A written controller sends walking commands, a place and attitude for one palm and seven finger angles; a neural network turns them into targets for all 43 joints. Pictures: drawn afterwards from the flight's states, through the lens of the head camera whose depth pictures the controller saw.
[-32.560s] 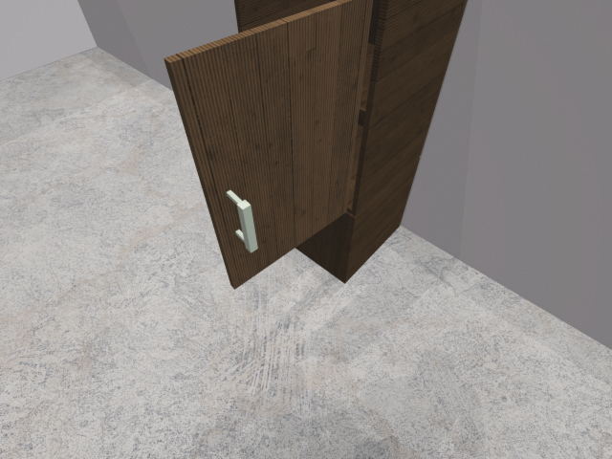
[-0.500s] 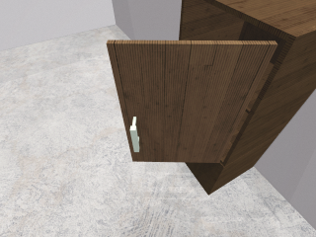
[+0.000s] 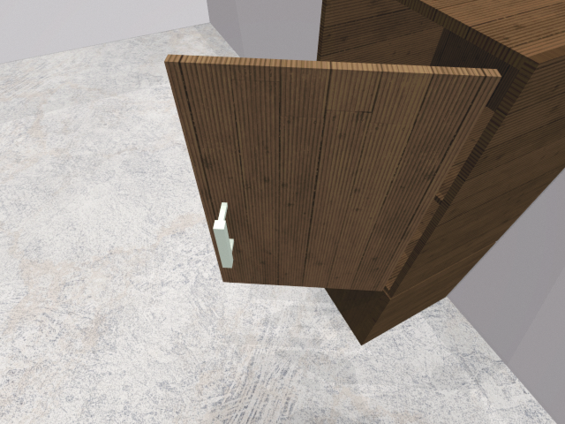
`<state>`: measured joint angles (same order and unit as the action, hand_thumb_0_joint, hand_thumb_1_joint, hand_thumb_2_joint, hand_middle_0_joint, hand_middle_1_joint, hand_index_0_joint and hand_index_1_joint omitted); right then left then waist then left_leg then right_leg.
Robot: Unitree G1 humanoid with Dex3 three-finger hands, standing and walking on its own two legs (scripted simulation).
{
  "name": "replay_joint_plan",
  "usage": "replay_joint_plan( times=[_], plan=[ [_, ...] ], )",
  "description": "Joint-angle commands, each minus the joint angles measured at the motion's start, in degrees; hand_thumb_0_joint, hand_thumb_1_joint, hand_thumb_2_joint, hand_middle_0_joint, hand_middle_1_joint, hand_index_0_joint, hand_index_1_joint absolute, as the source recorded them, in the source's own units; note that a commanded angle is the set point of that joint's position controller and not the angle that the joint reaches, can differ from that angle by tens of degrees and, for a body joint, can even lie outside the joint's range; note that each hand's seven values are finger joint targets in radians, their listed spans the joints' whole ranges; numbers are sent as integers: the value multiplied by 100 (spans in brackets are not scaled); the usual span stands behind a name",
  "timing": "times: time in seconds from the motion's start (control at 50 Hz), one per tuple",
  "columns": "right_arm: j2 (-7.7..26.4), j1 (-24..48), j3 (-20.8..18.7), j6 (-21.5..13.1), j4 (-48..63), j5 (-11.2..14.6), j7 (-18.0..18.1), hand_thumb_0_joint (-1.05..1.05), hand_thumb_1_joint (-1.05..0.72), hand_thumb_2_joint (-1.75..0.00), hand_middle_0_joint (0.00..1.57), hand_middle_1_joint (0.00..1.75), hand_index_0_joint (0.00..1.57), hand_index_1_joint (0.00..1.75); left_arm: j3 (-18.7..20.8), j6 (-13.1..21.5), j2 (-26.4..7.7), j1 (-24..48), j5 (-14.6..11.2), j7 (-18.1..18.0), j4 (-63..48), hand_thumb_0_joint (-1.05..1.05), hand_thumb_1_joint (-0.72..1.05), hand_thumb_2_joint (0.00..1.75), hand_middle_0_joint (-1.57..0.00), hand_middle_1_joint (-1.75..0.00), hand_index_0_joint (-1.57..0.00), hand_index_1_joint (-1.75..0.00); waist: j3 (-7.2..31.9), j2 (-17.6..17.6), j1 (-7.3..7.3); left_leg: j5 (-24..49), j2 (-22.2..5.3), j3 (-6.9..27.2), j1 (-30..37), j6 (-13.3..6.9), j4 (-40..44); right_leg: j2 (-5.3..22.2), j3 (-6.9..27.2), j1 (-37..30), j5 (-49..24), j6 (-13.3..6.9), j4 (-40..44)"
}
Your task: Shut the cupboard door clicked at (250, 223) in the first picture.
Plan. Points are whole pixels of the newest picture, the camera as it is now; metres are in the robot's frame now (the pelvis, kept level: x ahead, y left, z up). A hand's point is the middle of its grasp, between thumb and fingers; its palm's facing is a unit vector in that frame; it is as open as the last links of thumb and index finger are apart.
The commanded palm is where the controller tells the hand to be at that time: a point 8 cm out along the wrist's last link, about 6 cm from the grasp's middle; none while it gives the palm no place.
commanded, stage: shuffle to correct the standing spot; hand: left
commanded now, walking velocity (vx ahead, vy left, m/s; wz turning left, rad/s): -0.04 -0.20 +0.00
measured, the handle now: (225, 236) +0.45 +0.14 -0.08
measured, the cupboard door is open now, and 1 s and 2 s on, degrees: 59 59 59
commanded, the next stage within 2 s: come to a stop and stand still in 0.24 s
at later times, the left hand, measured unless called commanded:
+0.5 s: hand out of the picture +0.05 +0.13 -0.17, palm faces -0.01 -0.98 -0.20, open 7.3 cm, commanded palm none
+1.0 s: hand out of the picture +0.02 +0.13 -0.17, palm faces -0.02 -0.97 -0.25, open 7.3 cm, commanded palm none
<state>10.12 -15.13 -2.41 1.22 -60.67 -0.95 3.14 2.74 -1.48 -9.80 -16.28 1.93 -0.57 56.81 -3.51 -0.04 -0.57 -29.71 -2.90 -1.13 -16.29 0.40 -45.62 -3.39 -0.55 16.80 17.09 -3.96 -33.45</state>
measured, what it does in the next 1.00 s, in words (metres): steps on the spot: left foot, then right foot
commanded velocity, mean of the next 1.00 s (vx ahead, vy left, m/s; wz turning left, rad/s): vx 0.01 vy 0.01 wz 0.00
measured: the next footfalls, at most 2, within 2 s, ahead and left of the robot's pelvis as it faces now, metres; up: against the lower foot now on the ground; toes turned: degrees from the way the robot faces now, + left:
left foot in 0.16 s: +0.03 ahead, +0.10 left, +0.00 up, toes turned +5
right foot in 0.52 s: +0.02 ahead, -0.22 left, +0.00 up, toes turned -3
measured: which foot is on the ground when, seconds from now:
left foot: up 0.00-0.14, down 0.16-0.50, up 0.52-0.72, down 0.74-1.00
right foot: down 0.00-0.16, up 0.18-0.50, down 0.52-1.00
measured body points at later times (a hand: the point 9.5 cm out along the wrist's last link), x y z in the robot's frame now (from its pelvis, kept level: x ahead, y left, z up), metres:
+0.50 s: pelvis -0.02 -0.06 +0.00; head +0.02 -0.05 +0.45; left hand +0.05 +0.18 -0.15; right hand -0.01 -0.30 -0.14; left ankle -0.01 +0.09 -0.73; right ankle -0.02 -0.22 -0.73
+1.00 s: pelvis -0.02 -0.07 +0.00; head -0.01 -0.06 +0.45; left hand +0.02 +0.18 -0.15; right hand +0.04 -0.31 -0.14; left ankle +0.00 +0.01 -0.73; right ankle -0.02 -0.23 -0.73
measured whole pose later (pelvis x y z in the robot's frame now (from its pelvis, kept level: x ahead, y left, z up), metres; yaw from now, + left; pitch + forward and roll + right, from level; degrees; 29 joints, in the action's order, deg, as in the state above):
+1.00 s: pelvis -0.02 -0.07 +0.00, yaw -1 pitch -1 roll -1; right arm 10.0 -13.6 -1.9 0.8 -54.9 -1.1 -0.2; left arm 0.1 -0.8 -12.4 -16.9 1.6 -2.5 55.3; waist -1.0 -0.7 -0.5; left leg -17.1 1.3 -3.7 -17.2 -3.2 -34.8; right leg 3.8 -0.4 14.6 18.1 3.1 -33.4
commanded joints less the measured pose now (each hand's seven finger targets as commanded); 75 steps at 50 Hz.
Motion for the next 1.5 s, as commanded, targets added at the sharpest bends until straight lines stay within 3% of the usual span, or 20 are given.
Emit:
replay_joint_plan(
  times=[0.0, 0.1, 0.14, 0.16, 0.22, 0.26, 0.4, 0.44, 0.48, 0.5, 0.54, 0.62, 0.68, 0.76, 0.8, 0.82, 0.88, 0.96, 1.08, 1.48],
  plan=[
    [314, 107, -75, -123, 477, 36, 32, 0, -90, -90, 20, 30, 20, 30, 198, 24, -771, -479, 7, -117, -277, 0, 90, 90, -20, -30, -20, -30, 542, -628, 159, -409, 101, -129, -837, -56, -868, 1579, 1557, -971, -3631, -1246, 1172],
    [301, -696, -53, -148, 140, 6, 76, 0, -90, -90, 20, 30, 20, 30, 147, -86, -636, -212, -69, -56, -359, 0, 90, 90, -20, -30, -20, -30, 550, -390, -247, 1842, -83, -247, 1159, -133, 2292, 911, 973, 89, -1901, -342, 631],
    [1172, -694, -210, -170, 309, -103, 86, 0, -90, -90, 20, 30, 20, 30, 128, -77, -359, -380, -96, -3, -538, 0, 90, 90, -20, -30, -20, -30, 253, 1674, -238, 3261, -2655, 2501, 1311, -1261, 3127, 171, 68, 1585, 1378, 316, -1578],
    [1137, -663, -204, -166, 312, -128, 96, 0, -90, -90, 20, 30, 20, 30, 197, -128, -684, -4, 10, -4, -586, 0, 90, 90, -20, -30, -20, -30, -44, 992, -355, 3438, -2683, 2420, 618, -1512, 3107, 275, 460, 1502, 1448, 327, -2600],
    [854, -28, -98, -277, 462, -120, 138, 0, -90, -90, 20, 30, 20, 30, 242, -155, -508, -122, 1, 94, -413, 0, 90, 90, -20, -30, -20, -30, -50, 750, 56, 4290, -1916, 1239, 391, -1195, 2769, 404, 496, 1647, 679, 458, -3584],
    [869, -77, -107, -270, 453, -126, 119, 0, -90, -90, 20, 30, 20, 30, 209, -228, -330, -128, -30, 119, -359, 0, 90, 90, -20, -30, -20, -30, 155, 817, 56, 4351, -1599, 641, 425, -1006, 2660, 416, 349, 1413, 467, 548, -3494],
    [1089, -171, -288, -113, 486, -163, -60, 0, -90, -90, 20, 30, 20, 30, 94, -53, -132, 218, -90, 115, -486, 0, 90, 90, -20, -30, -20, -30, 343, 1433, -87, 3022, -1223, 455, 418, -767, 2387, 410, -456, 226, 694, 601, -474],
    [893, -197, -239, -89, 505, -105, -120, 0, -90, -90, 20, 30, 20, 30, 86, 117, -262, -253, -82, 68, -271, 0, 90, 90, -20, -30, -20, -30, 556, 770, 127, 2201, -672, 144, 42, -344, 1645, 321, -528, -866, -358, 594, 1040],
    [83, -187, -52, -93, 695, 16, -196, 0, -90, -90, 20, 30, 20, 30, 130, 269, -1098, -491, -50, -67, -117, 0, 90, 90, -20, -30, -20, -30, 631, -1539, 194, -248, 141, -403, -1095, 122, 472, 2206, 1504, -1370, -1526, 70, 1697],
    [203, -66, -58, -74, 790, 3, -221, 0, -90, -90, 20, 30, 20, 30, 88, 239, -1228, -465, -40, -53, -201, 0, 90, 90, -20, -30, -20, -30, 515, -1126, 289, -432, 64, -58, -831, 26, 116, 2452, 1567, -754, -1270, -271, 1743],
    [273, -17, -86, -12, 693, -1, -222, 0, -90, -90, 20, 30, 20, 30, 105, 304, -1140, -65, -22, -100, -213, 0, 90, 90, -20, -30, -20, -30, 215, -2046, 171, -115, 63, -14, -988, 41, -296, 2253, 1829, -584, -1638, -462, 1719],
    [277, -128, -79, -65, 515, 41, -277, 0, -90, -90, 20, 30, 20, 30, 150, 222, -1078, 81, -1, -154, -322, 0, 90, 90, -20, -30, -20, -30, 138, -1037, 132, 541, 271, -287, -452, 120, 623, 2027, 1111, -618, -2375, -451, 1230],
    [287, -461, -50, -79, 450, 40, -263, 0, -90, -90, 20, 30, 20, 30, 157, 137, -1050, 215, -84, -158, -367, 0, 90, 90, -20, -30, -20, -30, 175, -909, 4, 1649, 293, -293, 681, 44, 2034, 1679, 845, 30, -1311, -139, 917],
    [747, -199, -86, -132, 584, -46, -203, 0, -90, -90, 20, 30, 20, 30, 19, -28, -398, 227, -66, -129, -435, 0, 90, 90, -20, -30, -20, -30, 5, 1079, 117, 1284, -863, 1236, -133, -711, 3178, 604, -192, -125, 527, 390, -47],
    [635, 19, -46, -164, 613, -32, -172, 0, -90, -90, 20, 30, 20, 30, -52, 12, -335, 65, -58, -99, -268, 0, 90, 90, -20, -30, -20, -30, 95, 798, 227, 1563, -771, 1064, -38, -749, 3105, 665, -117, -290, 368, 336, -38],
    [1348, 351, -89, -218, 945, -49, -219, 0, -90, -90, 20, 30, 20, 30, -128, 260, -1451, -231, -38, -161, -353, 0, 90, 90, -20, -30, -20, -30, 165, 1175, 256, 1787, -254, 633, 205, -570, 2749, 529, -163, -558, 292, 238, 310],
    [607, 309, -99, -280, 1109, 11, -277, 0, -90, -90, 20, 30, 20, 30, -130, 312, -963, -199, -79, -236, -457, 0, 90, 90, -20, -30, -20, -30, 1099, -247, 44, 1738, -46, 423, 360, -199, 1562, 1190, 593, -383, -281, 68, 777],
    [788, 192, -137, -183, 1097, -20, -288, 0, -90, -90, 20, 30, 20, 30, -140, 207, -916, -9, -30, -247, -616, 0, 90, 90, -20, -30, -20, -30, -48, -15, -59, 1298, -230, 662, -168, -271, 2006, 840, 317, 370, 81, 239, 543],
    [1021, 406, -161, -302, 1048, 16, -244, 0, -90, -90, 20, 30, 20, 30, -91, 271, -1091, -244, -70, -229, -516, 0, 90, 90, -20, -30, -20, -30, 473, 139, 73, 2980, -304, 517, 318, -358, 1832, 805, 278, -180, -998, 294, 446],
    [1084, 598, -41, -248, 415, 33, -313, 0, -90, -90, 20, 30, 20, 30, -184, 242, -1173, -66, -64, -165, -196, 0, 90, 90, -20, -30, -20, -30, 97, 41, 54, 1191, -261, 554, 147, -218, 2658, 948, 450, -240, -293, 333, 1152]
  ],
)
